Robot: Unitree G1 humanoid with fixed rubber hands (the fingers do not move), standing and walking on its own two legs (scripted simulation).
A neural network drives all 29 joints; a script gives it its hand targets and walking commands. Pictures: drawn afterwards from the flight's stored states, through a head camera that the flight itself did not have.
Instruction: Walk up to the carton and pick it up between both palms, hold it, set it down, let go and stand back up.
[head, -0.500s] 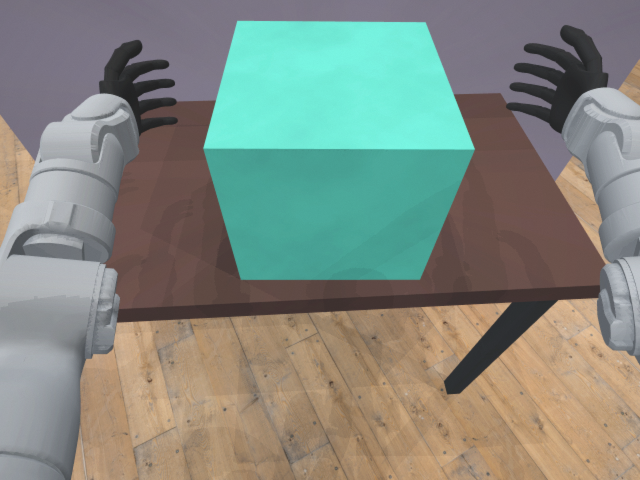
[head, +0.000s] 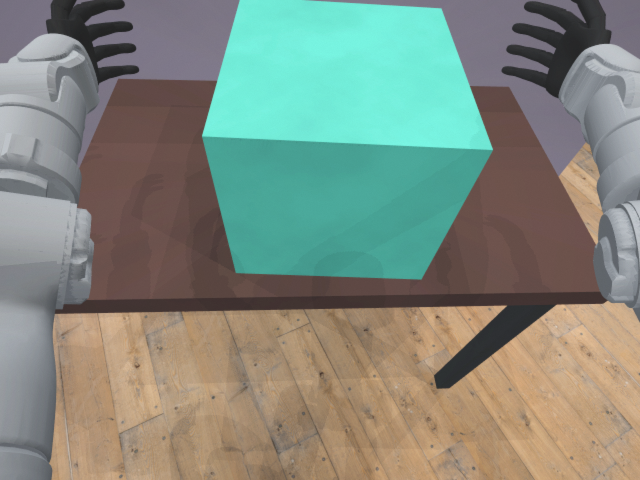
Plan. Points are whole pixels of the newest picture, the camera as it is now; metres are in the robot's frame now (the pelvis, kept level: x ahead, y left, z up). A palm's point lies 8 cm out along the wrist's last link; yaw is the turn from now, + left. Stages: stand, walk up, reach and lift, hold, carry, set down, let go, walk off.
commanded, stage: reach and lift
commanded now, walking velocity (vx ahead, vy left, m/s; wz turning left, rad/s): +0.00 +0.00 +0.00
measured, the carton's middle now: (335, 144) +0.55 -0.03 +0.08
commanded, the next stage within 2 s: none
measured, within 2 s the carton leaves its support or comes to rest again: neither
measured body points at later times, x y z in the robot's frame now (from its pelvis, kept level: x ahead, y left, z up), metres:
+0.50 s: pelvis -0.01 +0.00 -0.01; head +0.08 +0.01 +0.43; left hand +0.51 +0.22 +0.14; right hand +0.48 -0.25 +0.14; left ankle -0.01 +0.14 -0.74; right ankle +0.00 -0.09 -0.74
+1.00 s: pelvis -0.02 +0.00 -0.01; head +0.08 +0.02 +0.43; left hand +0.51 +0.20 +0.13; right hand +0.49 -0.23 +0.14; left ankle -0.01 +0.14 -0.74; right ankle +0.00 -0.09 -0.74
